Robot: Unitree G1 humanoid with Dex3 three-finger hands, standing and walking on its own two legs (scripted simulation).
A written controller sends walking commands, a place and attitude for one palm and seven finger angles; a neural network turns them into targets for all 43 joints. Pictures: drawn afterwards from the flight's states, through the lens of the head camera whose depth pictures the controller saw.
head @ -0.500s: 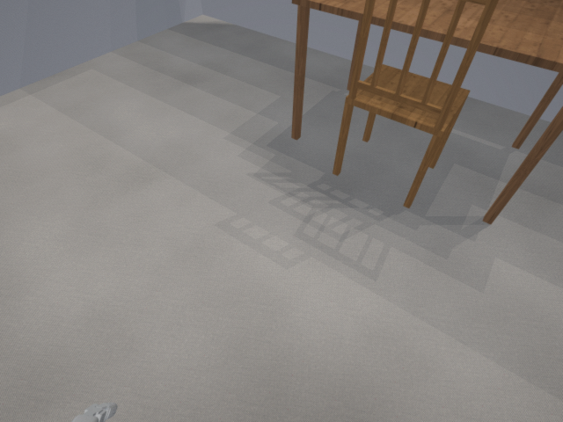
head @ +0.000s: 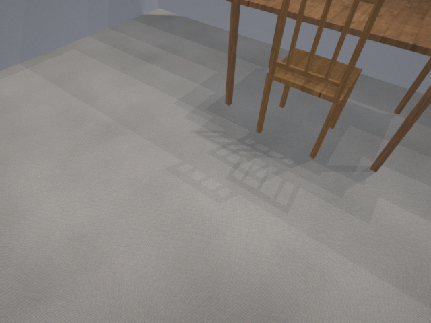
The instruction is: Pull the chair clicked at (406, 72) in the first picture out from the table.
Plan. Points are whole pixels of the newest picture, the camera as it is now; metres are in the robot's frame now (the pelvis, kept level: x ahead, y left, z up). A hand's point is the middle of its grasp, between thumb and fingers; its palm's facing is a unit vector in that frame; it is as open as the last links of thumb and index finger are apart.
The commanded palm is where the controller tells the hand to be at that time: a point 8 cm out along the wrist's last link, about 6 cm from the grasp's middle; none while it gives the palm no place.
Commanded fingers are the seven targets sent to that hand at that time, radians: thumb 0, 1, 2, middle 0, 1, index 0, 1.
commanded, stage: stand and wait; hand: left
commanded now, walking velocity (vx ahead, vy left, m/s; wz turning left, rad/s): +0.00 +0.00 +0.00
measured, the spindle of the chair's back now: (317, 36) +1.35 -0.40 -0.05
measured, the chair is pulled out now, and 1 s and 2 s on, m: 0.00 0.00 0.00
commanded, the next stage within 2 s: look at it before walking up in 0.32 s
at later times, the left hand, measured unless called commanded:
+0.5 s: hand out of the picture +0.07 +0.24 -0.15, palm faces -0.03 -0.94 -0.33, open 7.4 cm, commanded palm none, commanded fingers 0.00 0.90 0.90 -0.20 -0.30 -0.20 -0.30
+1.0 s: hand out of the picture +0.06 +0.24 -0.15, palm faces -0.04 -0.94 -0.33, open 7.4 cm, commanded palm none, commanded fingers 0.00 0.90 0.90 -0.20 -0.30 -0.20 -0.30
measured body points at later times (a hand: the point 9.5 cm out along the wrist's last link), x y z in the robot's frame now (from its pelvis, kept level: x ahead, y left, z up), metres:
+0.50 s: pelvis -0.01 +0.00 +0.00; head -0.01 +0.00 +0.45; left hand +0.08 +0.29 -0.13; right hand +0.08 -0.30 -0.13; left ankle -0.01 +0.12 -0.74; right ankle -0.01 -0.12 -0.74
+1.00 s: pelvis -0.01 -0.01 +0.00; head +0.00 -0.01 +0.45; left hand +0.06 +0.29 -0.13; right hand +0.07 -0.30 -0.13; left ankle -0.01 +0.12 -0.74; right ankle -0.01 -0.12 -0.74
